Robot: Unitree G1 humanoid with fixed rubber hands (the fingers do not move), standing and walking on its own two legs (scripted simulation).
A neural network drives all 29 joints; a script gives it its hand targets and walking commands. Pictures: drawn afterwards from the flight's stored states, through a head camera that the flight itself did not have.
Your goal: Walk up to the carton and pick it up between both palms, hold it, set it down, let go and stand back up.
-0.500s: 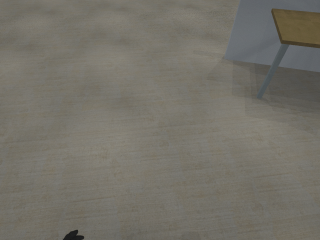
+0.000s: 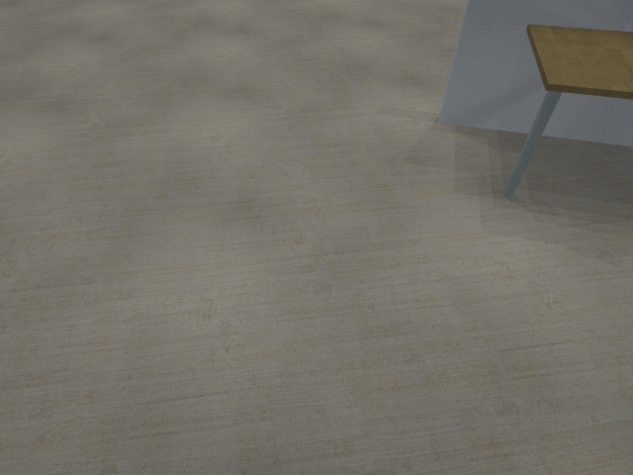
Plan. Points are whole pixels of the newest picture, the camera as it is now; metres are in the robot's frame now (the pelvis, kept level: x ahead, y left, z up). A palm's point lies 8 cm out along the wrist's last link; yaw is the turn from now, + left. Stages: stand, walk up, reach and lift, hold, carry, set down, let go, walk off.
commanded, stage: stand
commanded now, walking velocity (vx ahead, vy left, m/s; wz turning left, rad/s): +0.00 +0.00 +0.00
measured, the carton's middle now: out of the picture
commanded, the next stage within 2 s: none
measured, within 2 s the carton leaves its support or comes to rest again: neither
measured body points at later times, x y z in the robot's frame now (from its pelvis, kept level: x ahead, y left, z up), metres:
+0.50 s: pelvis +0.00 +0.00 +0.00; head +0.00 +0.00 +0.45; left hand +0.11 +0.28 -0.12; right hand +0.04 -0.28 -0.14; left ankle +0.02 +0.13 -0.72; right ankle +0.02 -0.12 -0.72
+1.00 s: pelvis +0.00 +0.00 +0.01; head +0.01 -0.01 +0.46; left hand +0.10 +0.28 -0.12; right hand +0.04 -0.28 -0.14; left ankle +0.02 +0.13 -0.72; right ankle +0.02 -0.12 -0.72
